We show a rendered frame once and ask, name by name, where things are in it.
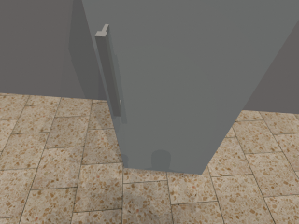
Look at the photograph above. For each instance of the fridge door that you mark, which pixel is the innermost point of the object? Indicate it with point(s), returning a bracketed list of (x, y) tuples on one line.
[(185, 69)]

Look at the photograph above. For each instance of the handle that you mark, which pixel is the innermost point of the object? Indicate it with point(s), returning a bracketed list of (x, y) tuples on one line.
[(104, 50)]

